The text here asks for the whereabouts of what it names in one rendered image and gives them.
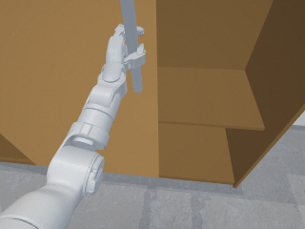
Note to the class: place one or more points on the handle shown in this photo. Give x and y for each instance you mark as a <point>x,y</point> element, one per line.
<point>130,28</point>

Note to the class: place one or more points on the left robot hand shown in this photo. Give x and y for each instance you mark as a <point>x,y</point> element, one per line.
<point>117,50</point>

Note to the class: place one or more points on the wardrobe door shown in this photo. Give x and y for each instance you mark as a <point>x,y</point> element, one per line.
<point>9,150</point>
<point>51,53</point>

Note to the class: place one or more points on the robot left upper arm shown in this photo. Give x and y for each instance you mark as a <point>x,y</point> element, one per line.
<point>74,174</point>

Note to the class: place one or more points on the left robot forearm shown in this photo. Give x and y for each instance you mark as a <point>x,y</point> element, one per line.
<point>91,130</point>

